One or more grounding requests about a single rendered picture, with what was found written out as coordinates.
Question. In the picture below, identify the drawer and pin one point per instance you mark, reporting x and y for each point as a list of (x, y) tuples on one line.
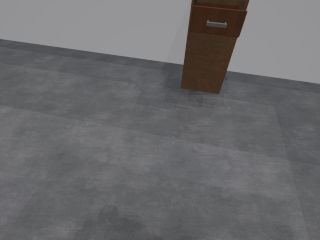
[(219, 13)]

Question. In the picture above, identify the handle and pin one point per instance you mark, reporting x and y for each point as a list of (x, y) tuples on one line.
[(216, 24)]

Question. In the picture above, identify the cabinet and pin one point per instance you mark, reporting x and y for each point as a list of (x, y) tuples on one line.
[(207, 56)]

